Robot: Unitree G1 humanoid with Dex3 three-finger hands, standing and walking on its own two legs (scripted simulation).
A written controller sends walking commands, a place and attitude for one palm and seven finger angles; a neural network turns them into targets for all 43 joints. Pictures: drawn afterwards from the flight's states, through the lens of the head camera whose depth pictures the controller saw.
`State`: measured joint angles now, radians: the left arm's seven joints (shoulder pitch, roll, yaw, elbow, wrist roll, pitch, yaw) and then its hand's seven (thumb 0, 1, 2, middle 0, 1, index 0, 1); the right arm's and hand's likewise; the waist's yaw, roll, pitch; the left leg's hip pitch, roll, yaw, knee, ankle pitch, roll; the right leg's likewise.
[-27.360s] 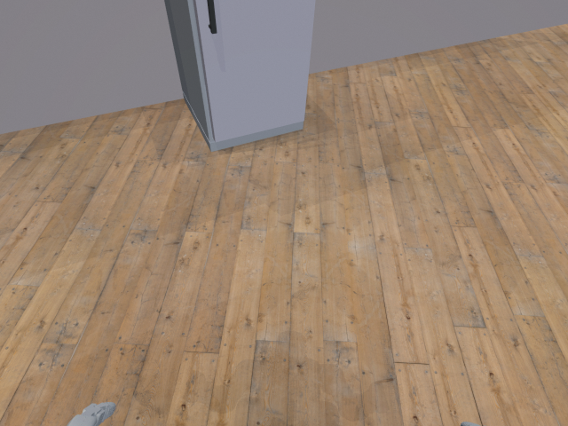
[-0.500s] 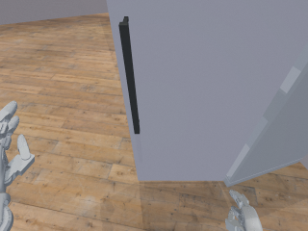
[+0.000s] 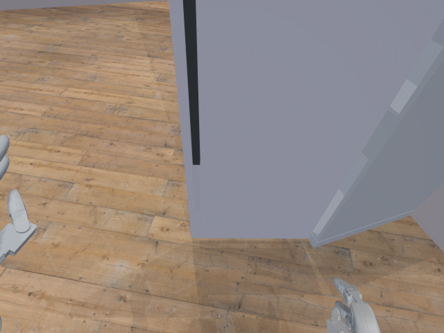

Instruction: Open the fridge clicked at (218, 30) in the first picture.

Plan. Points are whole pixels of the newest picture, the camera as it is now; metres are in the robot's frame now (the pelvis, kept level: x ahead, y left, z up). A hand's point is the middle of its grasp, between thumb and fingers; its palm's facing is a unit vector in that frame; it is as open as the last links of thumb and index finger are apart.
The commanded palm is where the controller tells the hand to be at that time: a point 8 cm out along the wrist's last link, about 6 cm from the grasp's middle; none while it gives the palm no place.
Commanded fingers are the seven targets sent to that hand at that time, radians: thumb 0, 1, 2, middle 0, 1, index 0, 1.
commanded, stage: step back with the hand held close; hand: left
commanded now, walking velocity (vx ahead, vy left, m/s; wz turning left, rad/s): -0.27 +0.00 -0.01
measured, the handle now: (194, 95) +0.58 +0.12 +0.12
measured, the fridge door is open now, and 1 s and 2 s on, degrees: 72 72 72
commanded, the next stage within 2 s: stop stepping back and stand still in 0.70 s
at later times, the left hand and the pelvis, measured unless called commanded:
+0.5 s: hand out of the picture +0.13 +0.27 +0.17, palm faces +0.42 -0.78 -0.45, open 7.5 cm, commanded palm +0.06 +0.32 +0.19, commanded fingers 0.00 0.90 0.90 -0.20 -0.30 -0.20 -0.30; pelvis -0.06 +0.01 +0.00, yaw +3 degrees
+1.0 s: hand out of the picture +0.07 +0.28 +0.19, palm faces +0.40 -0.84 -0.36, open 7.5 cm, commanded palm +0.00 +0.32 +0.19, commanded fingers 0.00 0.90 0.90 -0.20 -0.30 -0.20 -0.30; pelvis -0.16 +0.03 +0.00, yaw -3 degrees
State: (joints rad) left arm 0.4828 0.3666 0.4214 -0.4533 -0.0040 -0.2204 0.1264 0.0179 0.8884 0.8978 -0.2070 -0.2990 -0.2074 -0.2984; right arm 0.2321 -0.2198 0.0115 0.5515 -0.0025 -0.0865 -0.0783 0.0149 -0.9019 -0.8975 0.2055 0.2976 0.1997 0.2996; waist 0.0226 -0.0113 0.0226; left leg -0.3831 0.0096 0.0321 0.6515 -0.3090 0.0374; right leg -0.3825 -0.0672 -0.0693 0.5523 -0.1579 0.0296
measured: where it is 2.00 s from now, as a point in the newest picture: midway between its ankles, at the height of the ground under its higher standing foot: outside the picture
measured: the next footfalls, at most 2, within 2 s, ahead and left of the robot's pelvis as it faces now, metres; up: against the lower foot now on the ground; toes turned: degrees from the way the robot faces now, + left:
right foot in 0.20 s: +0.03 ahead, -0.13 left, +0.00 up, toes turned +6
right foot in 0.80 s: -0.16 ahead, -0.05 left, +0.00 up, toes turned -8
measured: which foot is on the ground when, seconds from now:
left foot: down 0.00-1.00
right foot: down 0.00-0.12, up 0.14-0.18, down 0.20-0.52, up 0.54-0.78, down 0.80-1.00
